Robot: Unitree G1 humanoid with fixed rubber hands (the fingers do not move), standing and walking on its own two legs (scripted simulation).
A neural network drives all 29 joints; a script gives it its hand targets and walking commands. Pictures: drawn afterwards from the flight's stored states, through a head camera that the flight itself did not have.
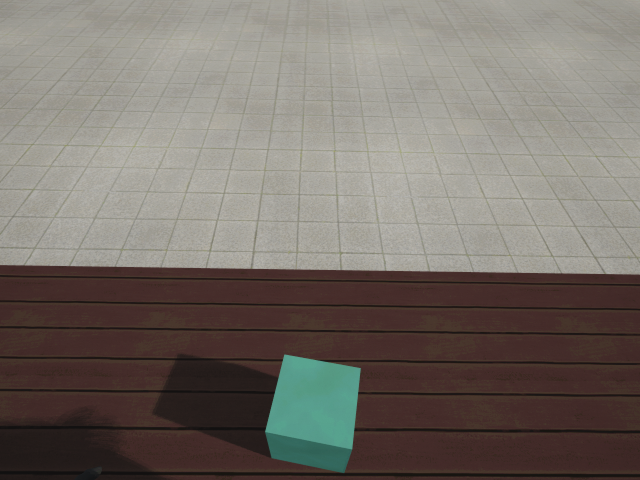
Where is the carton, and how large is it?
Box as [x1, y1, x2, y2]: [265, 354, 360, 472]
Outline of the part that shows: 284,354 265,430 271,457 343,472 352,446 360,368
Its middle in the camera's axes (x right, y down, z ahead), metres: -0.01 +0.50 +1.08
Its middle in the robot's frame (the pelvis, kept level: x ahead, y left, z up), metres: +0.41 +0.01 -0.66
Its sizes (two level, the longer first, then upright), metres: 0.210 0.200 0.250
